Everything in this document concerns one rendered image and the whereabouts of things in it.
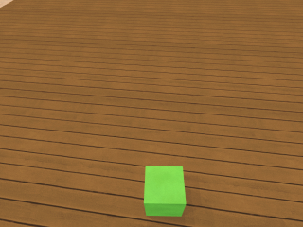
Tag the carton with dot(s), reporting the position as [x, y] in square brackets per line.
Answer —
[164, 191]

